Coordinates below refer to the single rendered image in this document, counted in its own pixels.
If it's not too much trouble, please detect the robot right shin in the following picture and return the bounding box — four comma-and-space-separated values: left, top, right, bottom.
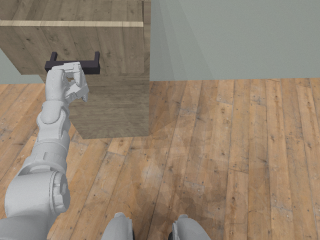
177, 214, 188, 221

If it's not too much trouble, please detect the right robot thigh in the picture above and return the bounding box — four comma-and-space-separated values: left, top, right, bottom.
172, 218, 211, 240

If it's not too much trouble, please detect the handle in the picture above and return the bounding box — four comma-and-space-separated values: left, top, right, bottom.
44, 51, 101, 75

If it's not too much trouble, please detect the left robot upper arm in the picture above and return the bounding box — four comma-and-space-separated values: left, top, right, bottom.
0, 170, 71, 240

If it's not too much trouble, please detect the robot left forearm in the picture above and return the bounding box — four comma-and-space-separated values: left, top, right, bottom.
4, 100, 71, 217

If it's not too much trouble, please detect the cabinet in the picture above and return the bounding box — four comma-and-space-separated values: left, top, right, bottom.
0, 0, 151, 140

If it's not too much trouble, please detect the left robot hand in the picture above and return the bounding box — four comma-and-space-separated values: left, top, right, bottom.
45, 62, 90, 107

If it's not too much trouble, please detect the drawer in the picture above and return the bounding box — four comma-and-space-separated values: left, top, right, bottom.
0, 0, 144, 75

